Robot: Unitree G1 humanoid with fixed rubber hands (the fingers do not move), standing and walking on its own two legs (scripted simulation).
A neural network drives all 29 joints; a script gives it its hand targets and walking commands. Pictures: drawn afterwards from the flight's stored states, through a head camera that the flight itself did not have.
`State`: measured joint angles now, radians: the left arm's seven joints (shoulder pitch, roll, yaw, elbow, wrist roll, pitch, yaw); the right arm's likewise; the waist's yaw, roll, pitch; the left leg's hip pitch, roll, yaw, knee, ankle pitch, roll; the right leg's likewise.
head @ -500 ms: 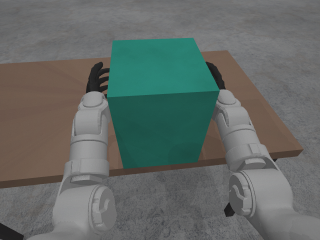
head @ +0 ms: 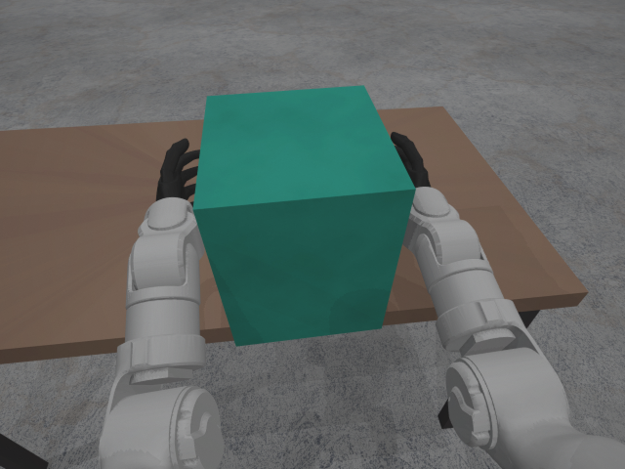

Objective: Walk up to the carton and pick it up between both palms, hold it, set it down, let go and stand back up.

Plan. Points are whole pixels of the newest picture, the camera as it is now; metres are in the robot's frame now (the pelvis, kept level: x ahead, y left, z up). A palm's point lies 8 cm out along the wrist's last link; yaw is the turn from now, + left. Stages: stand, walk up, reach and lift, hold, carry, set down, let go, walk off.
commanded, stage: reach and lift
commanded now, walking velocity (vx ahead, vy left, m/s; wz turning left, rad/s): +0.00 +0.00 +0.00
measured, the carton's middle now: (298, 218) +0.41 +0.00 +0.14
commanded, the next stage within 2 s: hold in 1.30 s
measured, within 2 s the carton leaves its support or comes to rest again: neither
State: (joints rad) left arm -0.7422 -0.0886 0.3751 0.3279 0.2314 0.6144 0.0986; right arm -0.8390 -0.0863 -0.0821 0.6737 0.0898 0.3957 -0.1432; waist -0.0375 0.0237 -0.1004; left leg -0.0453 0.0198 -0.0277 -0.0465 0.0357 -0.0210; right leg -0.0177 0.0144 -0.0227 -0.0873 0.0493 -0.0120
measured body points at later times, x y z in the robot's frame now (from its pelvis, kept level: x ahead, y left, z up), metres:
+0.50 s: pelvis -0.02 +0.02 +0.00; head -0.03 +0.02 +0.45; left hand +0.36 +0.16 +0.19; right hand +0.36 -0.14 +0.16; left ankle +0.00 +0.13 -0.76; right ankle +0.00 -0.11 -0.76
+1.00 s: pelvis +0.00 +0.02 +0.00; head +0.00 +0.02 +0.45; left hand +0.37 +0.16 +0.18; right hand +0.37 -0.13 +0.15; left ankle +0.00 +0.14 -0.76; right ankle +0.00 -0.11 -0.76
